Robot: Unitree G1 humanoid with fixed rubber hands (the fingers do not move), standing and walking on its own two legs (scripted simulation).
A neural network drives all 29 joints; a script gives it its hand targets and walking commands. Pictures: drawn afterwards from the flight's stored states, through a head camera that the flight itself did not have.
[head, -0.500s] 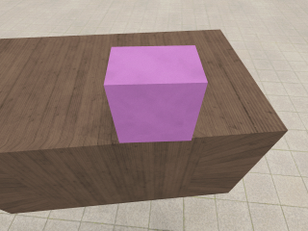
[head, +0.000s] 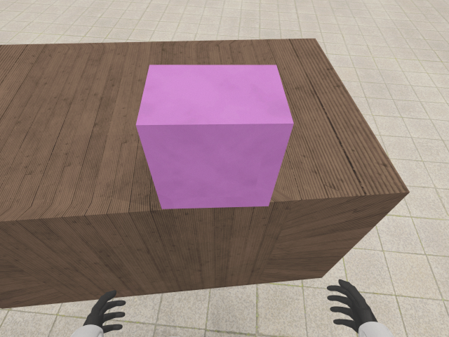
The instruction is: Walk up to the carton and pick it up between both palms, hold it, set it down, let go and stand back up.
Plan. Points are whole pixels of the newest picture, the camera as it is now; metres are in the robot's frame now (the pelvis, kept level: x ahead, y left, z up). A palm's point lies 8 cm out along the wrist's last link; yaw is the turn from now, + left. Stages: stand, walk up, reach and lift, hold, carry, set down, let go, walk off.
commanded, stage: reach and lift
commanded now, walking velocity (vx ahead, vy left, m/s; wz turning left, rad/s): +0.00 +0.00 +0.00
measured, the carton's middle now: (214, 142) +0.46 +0.02 +0.05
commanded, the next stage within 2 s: none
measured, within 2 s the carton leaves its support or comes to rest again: neither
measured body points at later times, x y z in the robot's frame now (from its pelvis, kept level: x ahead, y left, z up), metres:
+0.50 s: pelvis +0.03 +0.01 +0.01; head +0.02 +0.01 +0.46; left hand +0.19 +0.24 -0.06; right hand +0.20 -0.22 -0.06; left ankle +0.03 +0.15 -0.74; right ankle -0.01 -0.12 -0.74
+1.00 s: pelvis +0.02 +0.01 +0.01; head +0.00 +0.01 +0.46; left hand +0.22 +0.24 -0.02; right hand +0.23 -0.21 -0.02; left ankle +0.03 +0.15 -0.74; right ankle -0.01 -0.12 -0.74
